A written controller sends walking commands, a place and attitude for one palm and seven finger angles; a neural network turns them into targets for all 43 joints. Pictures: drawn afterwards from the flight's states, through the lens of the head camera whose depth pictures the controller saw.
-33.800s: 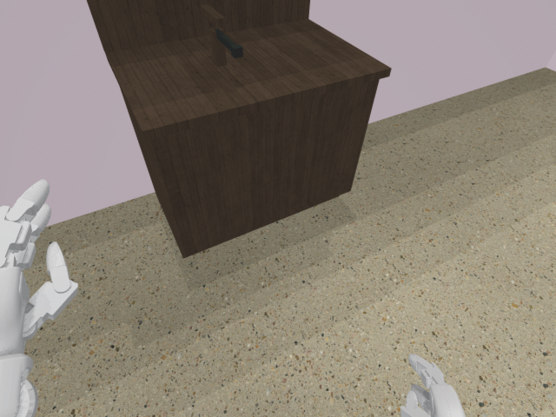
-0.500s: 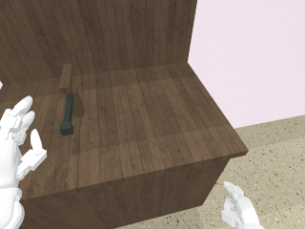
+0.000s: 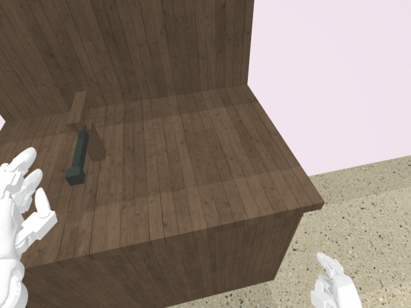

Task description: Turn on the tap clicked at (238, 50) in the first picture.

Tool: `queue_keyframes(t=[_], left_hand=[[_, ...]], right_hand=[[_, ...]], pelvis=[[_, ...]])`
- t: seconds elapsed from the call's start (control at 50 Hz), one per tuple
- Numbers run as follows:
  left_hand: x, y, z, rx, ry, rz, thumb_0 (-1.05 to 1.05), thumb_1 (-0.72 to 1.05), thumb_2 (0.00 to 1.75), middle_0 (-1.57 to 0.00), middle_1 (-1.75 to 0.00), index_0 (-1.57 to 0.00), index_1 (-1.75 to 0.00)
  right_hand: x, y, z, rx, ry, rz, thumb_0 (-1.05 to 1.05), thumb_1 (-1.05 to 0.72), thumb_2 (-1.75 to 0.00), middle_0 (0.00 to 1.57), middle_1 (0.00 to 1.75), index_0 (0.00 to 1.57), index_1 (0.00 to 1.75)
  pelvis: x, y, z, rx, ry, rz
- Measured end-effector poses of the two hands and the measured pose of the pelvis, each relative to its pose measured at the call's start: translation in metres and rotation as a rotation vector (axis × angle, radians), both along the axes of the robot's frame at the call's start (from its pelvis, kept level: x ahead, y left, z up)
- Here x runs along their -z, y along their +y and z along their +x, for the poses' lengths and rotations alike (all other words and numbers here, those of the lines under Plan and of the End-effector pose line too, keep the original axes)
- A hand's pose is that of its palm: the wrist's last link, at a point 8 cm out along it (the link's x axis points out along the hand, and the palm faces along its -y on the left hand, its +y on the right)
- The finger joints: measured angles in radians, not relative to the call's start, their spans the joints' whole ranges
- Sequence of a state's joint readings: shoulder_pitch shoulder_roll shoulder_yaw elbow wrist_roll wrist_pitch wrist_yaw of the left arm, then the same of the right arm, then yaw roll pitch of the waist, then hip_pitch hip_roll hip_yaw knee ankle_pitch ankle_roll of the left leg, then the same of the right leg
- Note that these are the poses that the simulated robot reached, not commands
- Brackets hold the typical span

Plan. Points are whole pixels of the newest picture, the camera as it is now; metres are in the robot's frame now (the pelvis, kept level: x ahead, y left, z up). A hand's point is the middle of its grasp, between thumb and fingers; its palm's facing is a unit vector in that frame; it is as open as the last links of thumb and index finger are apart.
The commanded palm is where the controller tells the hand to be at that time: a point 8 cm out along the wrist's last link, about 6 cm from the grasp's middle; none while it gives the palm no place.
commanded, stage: turn the palm inward beside the body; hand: left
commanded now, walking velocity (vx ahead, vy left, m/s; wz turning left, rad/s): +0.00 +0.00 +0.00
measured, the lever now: (75, 176) +0.34 +0.32 +0.08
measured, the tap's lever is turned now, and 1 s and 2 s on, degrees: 0 0 0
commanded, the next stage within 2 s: reach beside the lever's end, fingers flat in 1.30 s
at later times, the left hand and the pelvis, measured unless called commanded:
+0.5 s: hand (51, 238) +0.18 +0.25 +0.14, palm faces +0.45 -0.87 -0.20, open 7.4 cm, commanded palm +0.12 +0.29 +0.15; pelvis -0.01 +0.01 +0.00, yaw +1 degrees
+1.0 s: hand (51, 241) +0.17 +0.25 +0.14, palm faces +0.47 -0.87 -0.13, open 7.4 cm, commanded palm +0.12 +0.29 +0.15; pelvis +0.00 +0.02 +0.00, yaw +1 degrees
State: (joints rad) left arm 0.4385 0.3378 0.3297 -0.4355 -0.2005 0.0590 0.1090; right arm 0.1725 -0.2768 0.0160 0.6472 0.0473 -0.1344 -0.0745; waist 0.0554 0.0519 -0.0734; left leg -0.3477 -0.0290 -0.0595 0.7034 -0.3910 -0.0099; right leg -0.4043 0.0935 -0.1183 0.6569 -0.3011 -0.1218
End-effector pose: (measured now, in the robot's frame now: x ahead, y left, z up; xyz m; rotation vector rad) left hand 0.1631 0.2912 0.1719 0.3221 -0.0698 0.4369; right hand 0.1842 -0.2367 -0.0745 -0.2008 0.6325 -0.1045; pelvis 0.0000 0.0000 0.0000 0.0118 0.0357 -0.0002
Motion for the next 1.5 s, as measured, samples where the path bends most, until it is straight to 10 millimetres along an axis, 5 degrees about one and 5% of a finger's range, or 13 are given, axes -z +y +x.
queue_keyframes(t=[0.14, 0.7, 1.5], left_hand=[[0.008, -0.008, -0.007, 0.004, -0.007, -0.030, 0.01, 0.89, 0.90, -0.21, -0.30, -0.21, -0.30], [0.026, -0.005, -0.034, -0.040, 0.027, -0.163, 0.02, 0.90, 0.90, -0.20, -0.30, -0.21, -0.30], [0.027, -0.025, -0.028, -0.069, 0.048, -0.196, 0.02, 0.90, 0.90, -0.20, -0.30, -0.21, -0.30]], right_hand=[[-0.001, -0.002, 0.000, 0.009, -0.028, -0.003, 0.01, -0.90, -0.90, 0.20, 0.30, 0.20, 0.30], [-0.012, 0.046, 0.009, -0.075, -0.111, 0.029, 0.01, -0.90, -0.90, 0.20, 0.30, 0.20, 0.30], [-0.009, 0.026, 0.016, -0.054, -0.095, 0.033, 0.01, -0.90, -0.90, 0.20, 0.30, 0.20, 0.30]], pelvis=[[0.002, 0.000, -0.002, -0.005, 0.000, 0.002], [-0.001, 0.019, -0.006, -0.019, -0.022, -0.011], [-0.003, 0.003, -0.001, -0.026, -0.025, -0.007]])
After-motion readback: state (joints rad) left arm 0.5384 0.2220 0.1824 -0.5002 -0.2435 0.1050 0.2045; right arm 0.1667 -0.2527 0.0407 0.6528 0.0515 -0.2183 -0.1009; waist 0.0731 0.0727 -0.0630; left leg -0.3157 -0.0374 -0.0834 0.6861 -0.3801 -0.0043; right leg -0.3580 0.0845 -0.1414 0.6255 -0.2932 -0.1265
